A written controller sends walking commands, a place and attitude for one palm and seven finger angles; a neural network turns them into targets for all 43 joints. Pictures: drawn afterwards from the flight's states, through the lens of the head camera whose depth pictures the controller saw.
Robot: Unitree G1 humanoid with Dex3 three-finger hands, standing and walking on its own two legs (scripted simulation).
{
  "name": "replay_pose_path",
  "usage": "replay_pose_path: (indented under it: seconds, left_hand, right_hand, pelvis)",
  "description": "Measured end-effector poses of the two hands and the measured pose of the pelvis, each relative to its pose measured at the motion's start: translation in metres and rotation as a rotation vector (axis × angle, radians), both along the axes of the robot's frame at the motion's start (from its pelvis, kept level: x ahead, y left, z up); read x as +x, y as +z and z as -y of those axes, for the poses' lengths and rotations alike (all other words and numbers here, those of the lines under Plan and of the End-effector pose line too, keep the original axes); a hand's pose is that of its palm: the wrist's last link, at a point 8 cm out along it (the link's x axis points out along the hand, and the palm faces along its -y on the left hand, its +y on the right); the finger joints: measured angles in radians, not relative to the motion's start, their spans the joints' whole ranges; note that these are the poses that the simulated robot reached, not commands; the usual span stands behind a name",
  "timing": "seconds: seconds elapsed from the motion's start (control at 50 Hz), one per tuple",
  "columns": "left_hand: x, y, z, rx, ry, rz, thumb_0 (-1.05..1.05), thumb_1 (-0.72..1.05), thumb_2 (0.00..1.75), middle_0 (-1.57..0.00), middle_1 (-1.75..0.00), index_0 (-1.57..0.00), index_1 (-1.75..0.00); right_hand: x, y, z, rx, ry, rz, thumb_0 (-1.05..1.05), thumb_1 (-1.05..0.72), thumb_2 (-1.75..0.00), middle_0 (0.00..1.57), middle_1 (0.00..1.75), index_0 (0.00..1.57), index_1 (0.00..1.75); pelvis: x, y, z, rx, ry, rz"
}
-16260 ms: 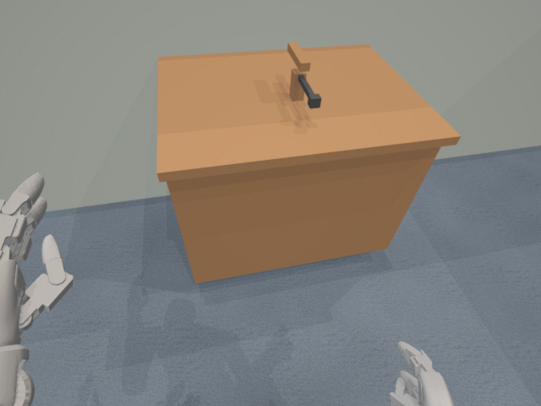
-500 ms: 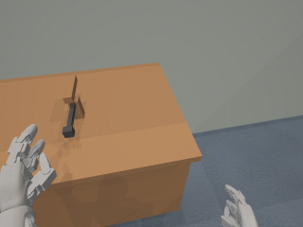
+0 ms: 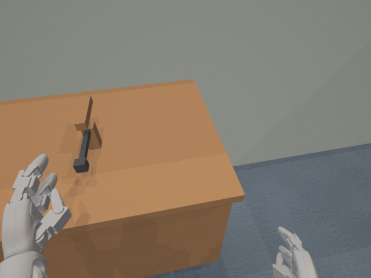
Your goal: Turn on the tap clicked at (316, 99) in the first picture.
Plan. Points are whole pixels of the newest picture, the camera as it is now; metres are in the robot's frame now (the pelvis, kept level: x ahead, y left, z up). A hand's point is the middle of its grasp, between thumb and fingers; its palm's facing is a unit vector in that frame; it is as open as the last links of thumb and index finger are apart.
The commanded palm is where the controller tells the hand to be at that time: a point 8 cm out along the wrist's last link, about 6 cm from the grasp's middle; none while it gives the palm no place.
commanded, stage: reach beside the lever's end, fingers flat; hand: left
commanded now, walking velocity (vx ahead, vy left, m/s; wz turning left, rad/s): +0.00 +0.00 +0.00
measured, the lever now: (81, 165) +0.35 +0.32 +0.04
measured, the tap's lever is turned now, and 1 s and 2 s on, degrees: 0 0 0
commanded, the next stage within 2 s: none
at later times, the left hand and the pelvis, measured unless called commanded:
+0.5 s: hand (67, 204) +0.21 +0.25 +0.11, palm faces +0.50 -0.86 -0.12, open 7.4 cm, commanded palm +0.16 +0.29 +0.12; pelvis +0.00 +0.00 +0.00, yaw +0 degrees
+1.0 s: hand (67, 193) +0.24 +0.28 +0.08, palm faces +0.52 -0.85 -0.11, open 7.6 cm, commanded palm +0.20 +0.32 +0.08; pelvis -0.01 +0.01 +0.00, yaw -1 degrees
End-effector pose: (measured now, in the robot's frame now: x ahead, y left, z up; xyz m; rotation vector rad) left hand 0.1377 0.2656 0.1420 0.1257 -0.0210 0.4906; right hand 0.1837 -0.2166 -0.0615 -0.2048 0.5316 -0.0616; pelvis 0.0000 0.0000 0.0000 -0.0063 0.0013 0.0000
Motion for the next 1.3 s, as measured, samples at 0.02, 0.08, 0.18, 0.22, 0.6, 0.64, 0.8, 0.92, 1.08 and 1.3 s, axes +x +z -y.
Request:
replay_pose_path:
  seconds: [0.02,0.08,0.18,0.22,0.6,0.64,0.8,0.92,1.08,1.3]
  left_hand:
    - [0.000,0.000,0.000,0.001,0.000,0.001,0.02,0.90,0.90,-0.21,-0.30,-0.21,-0.30]
    - [0.000,0.002,0.000,0.004,0.000,0.002,0.02,0.90,0.90,-0.21,-0.30,-0.21,-0.30]
    - [0.004,-0.004,-0.004,-0.006,0.015,-0.011,0.02,0.89,0.90,-0.21,-0.30,-0.21,-0.30]
    - [0.006,-0.008,-0.006,-0.010,0.023,-0.018,0.02,0.89,0.90,-0.21,-0.30,-0.21,-0.30]
    - [0.029,-0.028,-0.023,-0.011,0.038,-0.018,0.02,0.90,0.90,-0.21,-0.30,-0.21,-0.29]
    - [0.033,-0.031,-0.024,-0.015,0.037,-0.015,0.02,0.90,0.90,-0.20,-0.29,-0.20,-0.29]
    - [0.044,-0.041,-0.035,-0.015,0.047,-0.025,0.02,0.90,0.90,-0.20,-0.28,-0.20,-0.27]
    - [0.053,-0.048,-0.045,-0.020,0.060,-0.020,0.02,0.90,0.90,-0.19,-0.26,-0.19,-0.26]
    - [0.068,-0.057,-0.055,-0.021,0.056,-0.024,0.02,0.90,0.90,-0.19,-0.24,-0.19,-0.24]
    - [0.084,-0.073,-0.064,-0.028,0.065,-0.030,0.02,0.90,0.90,-0.18,-0.21,-0.18,-0.21]
  right_hand:
    - [0.000,0.000,0.000,0.001,0.000,0.000,0.02,-0.91,-0.90,0.21,0.30,0.20,0.30]
    - [-0.001,-0.001,0.000,0.003,-0.002,-0.003,0.02,-0.91,-0.90,0.21,0.30,0.20,0.30]
    - [-0.002,-0.004,-0.001,0.002,-0.003,-0.021,0.02,-0.91,-0.90,0.21,0.30,0.20,0.30]
    - [-0.003,-0.005,-0.001,0.001,-0.003,-0.028,0.02,-0.91,-0.90,0.21,0.30,0.20,0.30]
    - [-0.019,-0.013,0.008,-0.021,-0.046,-0.088,0.02,-0.91,-0.90,0.21,0.30,0.20,0.30]
    - [-0.020,-0.014,0.008,-0.024,-0.048,-0.096,0.02,-0.91,-0.90,0.21,0.30,0.20,0.30]
    - [-0.025,-0.016,0.008,-0.028,-0.066,-0.121,0.02,-0.91,-0.90,0.21,0.30,0.20,0.30]
    - [-0.028,-0.020,0.007,-0.035,-0.071,-0.146,0.02,-0.91,-0.90,0.21,0.30,0.20,0.30]
    - [-0.033,-0.025,0.007,-0.040,-0.083,-0.178,0.02,-0.91,-0.90,0.21,0.30,0.20,0.30]
    - [-0.042,-0.033,0.008,-0.053,-0.101,-0.228,0.02,-0.91,-0.90,0.21,0.30,0.20,0.30]
  pelvis:
    - [0.000,0.000,0.000,0.000,0.000,0.000]
    - [0.000,0.000,0.000,0.001,-0.001,0.001]
    - [-0.001,0.001,0.000,0.001,0.001,0.001]
    - [-0.001,0.001,0.000,0.001,0.001,0.000]
    - [-0.005,0.000,-0.003,-0.001,-0.007,-0.020]
    - [-0.006,-0.001,-0.004,-0.001,-0.008,-0.024]
    - [-0.006,-0.001,-0.007,-0.003,-0.014,-0.037]
    - [-0.007,-0.003,-0.009,-0.006,-0.012,-0.048]
    - [-0.007,-0.004,-0.013,-0.009,-0.016,-0.066]
    - [-0.008,-0.008,-0.017,-0.012,-0.019,-0.095]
